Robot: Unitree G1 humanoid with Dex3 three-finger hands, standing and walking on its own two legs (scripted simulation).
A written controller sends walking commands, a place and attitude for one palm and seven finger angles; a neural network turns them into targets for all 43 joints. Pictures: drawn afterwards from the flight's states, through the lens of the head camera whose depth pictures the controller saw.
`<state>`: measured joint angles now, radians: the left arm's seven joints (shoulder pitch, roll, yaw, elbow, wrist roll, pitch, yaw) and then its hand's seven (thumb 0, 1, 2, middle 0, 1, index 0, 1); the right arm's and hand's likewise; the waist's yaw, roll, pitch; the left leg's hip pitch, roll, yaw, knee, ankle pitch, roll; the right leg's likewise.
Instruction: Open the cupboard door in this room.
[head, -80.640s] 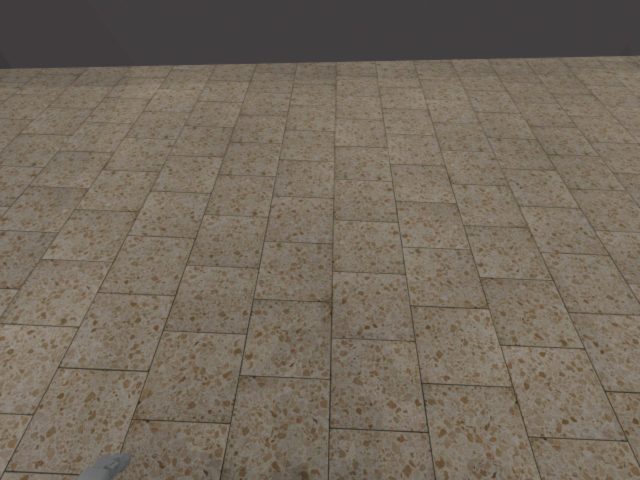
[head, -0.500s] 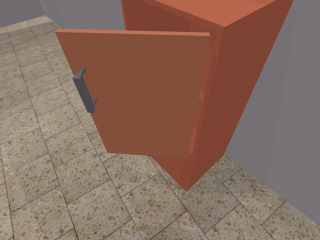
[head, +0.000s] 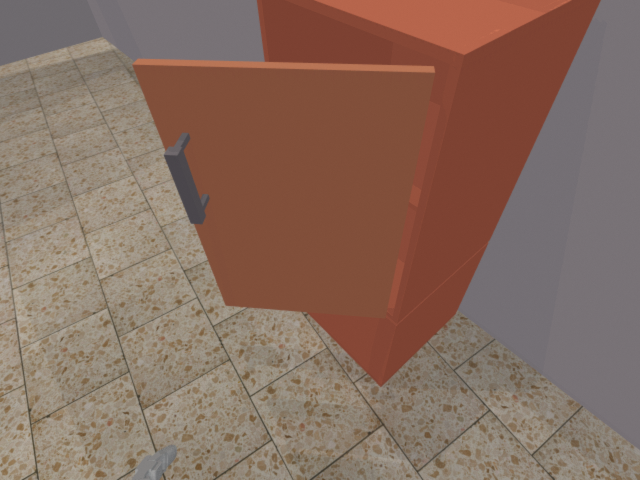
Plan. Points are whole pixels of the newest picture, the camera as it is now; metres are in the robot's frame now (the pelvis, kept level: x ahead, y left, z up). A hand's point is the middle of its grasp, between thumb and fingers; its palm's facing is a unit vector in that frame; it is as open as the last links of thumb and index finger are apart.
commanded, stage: raise the hand with hooked fingers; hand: left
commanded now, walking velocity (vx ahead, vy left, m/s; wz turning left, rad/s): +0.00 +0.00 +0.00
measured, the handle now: (191, 180) +0.52 +0.25 +0.09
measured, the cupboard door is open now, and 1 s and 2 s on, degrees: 43 43 43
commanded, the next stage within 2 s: move the hooked fingers beside the handle in 2.00 s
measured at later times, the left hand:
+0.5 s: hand (143, 448) +0.16 +0.22 +0.00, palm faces +0.05 -1.00 -0.07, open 9.7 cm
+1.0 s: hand (113, 380) +0.22 +0.27 +0.03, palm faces -0.02 -1.00 -0.08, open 12.6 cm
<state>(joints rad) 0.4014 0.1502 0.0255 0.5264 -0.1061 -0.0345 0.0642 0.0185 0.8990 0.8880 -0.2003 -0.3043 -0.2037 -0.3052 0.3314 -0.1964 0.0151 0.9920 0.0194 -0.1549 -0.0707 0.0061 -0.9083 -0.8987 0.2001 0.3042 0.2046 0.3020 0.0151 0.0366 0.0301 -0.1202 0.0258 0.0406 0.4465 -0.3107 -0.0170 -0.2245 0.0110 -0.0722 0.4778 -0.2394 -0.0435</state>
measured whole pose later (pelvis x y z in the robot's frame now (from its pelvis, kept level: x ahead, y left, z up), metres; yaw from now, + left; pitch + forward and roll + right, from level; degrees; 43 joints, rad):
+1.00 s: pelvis -0.02 +0.04 -0.04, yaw +2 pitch +6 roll -2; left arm 0.21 0.33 0.27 0.09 -0.29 -0.21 -0.37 0.00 -0.18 0.43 -0.27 -0.99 -0.28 -0.99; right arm 0.27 -0.29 0.04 0.59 0.04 -0.28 -0.09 0.01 -0.90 -0.90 0.20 0.30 0.21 0.30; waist 0.00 0.02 -0.06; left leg -0.50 0.00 0.01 0.86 -0.47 0.04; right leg -0.54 -0.04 -0.10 0.79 -0.35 0.01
